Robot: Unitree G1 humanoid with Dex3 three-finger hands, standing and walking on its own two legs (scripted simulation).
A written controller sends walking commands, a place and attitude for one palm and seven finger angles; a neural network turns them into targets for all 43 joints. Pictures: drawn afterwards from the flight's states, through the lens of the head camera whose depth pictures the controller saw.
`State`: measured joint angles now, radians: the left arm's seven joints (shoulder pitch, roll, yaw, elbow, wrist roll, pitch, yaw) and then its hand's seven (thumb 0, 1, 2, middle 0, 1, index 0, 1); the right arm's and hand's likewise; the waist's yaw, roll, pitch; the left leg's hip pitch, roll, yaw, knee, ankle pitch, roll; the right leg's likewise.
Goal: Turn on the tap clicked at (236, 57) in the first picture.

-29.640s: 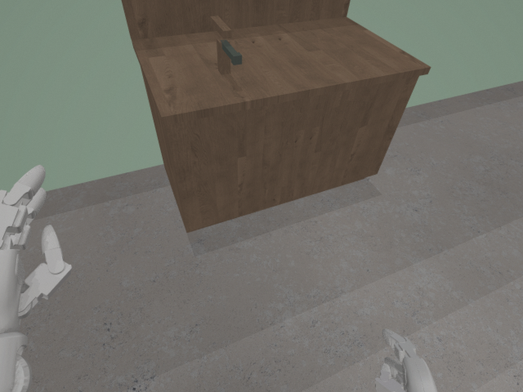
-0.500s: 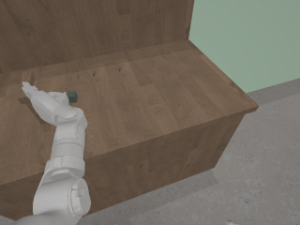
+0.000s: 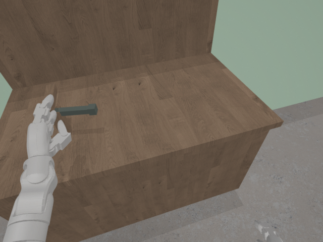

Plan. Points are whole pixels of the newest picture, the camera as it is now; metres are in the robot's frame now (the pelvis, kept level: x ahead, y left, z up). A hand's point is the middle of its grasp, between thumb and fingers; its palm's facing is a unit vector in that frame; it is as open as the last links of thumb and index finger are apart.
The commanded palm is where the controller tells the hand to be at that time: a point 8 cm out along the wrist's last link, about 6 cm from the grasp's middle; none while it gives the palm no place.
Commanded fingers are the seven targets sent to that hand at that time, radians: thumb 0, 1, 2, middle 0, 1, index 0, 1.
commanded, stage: draw the hand back beside the body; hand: left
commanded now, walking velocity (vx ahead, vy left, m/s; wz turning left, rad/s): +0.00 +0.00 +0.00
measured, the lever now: (92, 109) +0.51 +0.29 +0.04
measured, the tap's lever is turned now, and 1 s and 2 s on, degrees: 77 77 77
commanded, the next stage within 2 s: step back with the hand held close in 1.00 s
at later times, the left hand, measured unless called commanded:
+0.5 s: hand (56, 153) +0.25 +0.25 +0.15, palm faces +0.38 -0.88 -0.29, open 7.5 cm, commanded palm +0.21 +0.28 +0.16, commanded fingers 0.00 0.90 0.90 -0.20 -0.30 -0.20 -0.30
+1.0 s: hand (46, 166) +0.21 +0.25 +0.15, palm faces +0.40 -0.86 -0.32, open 7.4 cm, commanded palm +0.17 +0.29 +0.17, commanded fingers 0.00 0.90 0.90 -0.20 -0.30 -0.20 -0.30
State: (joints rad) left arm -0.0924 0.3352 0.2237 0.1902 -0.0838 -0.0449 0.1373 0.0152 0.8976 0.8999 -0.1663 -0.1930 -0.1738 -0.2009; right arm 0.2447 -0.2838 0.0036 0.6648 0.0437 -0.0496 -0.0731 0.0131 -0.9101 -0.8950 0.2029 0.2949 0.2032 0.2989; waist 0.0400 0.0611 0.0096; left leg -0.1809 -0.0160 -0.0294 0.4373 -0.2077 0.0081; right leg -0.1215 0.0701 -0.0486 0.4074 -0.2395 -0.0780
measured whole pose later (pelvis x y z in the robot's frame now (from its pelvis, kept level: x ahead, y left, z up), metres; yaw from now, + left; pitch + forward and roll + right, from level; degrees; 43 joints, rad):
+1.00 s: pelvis +0.01 +0.01 +0.00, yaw +0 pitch -5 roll +0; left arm 0.39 0.32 0.26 -0.32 -0.08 -0.10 0.09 0.01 0.89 0.90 -0.20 -0.30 -0.21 -0.30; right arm 0.16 -0.22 0.03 0.65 0.00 -0.11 -0.06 0.01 -0.91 -0.89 0.20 0.30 0.21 0.30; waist 0.07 0.05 0.02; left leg -0.10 -0.02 -0.04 0.40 -0.21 0.02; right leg -0.03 0.06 -0.05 0.35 -0.23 -0.07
